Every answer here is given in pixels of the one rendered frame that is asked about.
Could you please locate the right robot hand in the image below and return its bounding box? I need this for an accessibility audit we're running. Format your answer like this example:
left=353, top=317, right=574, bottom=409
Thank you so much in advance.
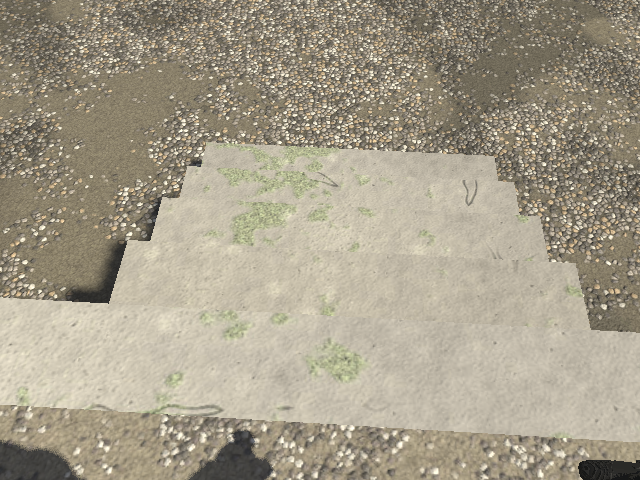
left=578, top=460, right=640, bottom=480

